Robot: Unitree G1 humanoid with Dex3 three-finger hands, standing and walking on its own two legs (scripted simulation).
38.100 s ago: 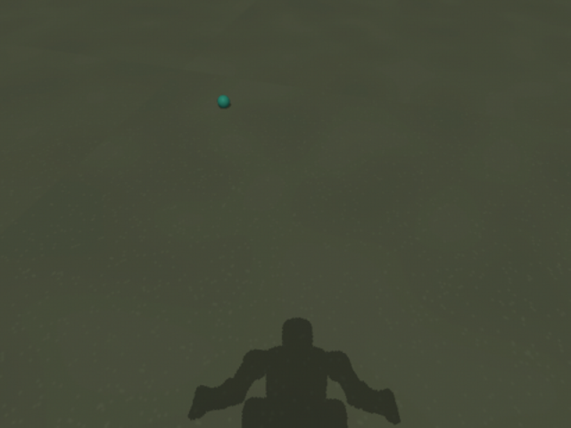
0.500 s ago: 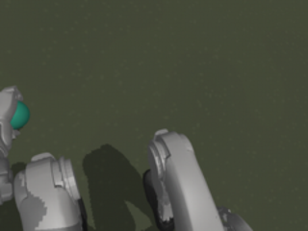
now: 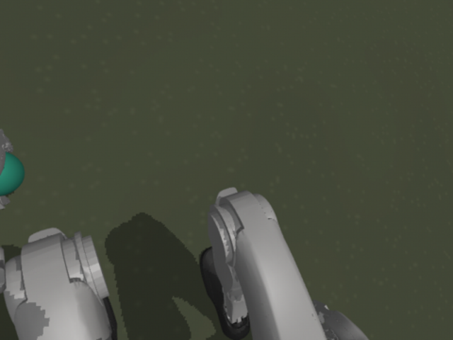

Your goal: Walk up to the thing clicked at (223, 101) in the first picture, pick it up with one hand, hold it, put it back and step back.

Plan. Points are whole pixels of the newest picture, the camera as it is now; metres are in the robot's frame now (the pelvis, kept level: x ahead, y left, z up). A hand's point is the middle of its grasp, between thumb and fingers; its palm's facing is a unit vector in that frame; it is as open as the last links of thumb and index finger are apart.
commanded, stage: rest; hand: left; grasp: from above
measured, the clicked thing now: out of the picture +0.43 +0.30 -0.24
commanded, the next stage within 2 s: open in 0.48 s
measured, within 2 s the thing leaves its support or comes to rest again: rests again in 0.24 s
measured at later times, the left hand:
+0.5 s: hand out of the picture +0.41 +0.31 -0.24, palm faces -0.44 -0.15 -0.88, open 10.5 cm
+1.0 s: hand out of the picture +0.41 +0.31 -0.24, palm faces -0.44 -0.15 -0.89, open 12.8 cm
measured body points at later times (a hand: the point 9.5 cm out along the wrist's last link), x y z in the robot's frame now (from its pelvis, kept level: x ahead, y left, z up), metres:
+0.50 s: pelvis +0.00 +0.00 +0.00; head +0.26 +0.11 +0.35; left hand +0.43 +0.31 -0.19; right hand +0.05 -0.26 -0.08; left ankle +0.07 +0.14 -0.26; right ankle +0.10 -0.12 -0.26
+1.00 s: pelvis +0.00 +0.00 +0.00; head +0.25 +0.12 +0.35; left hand +0.43 +0.31 -0.19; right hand +0.06 -0.25 -0.07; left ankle +0.07 +0.14 -0.26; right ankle +0.10 -0.12 -0.26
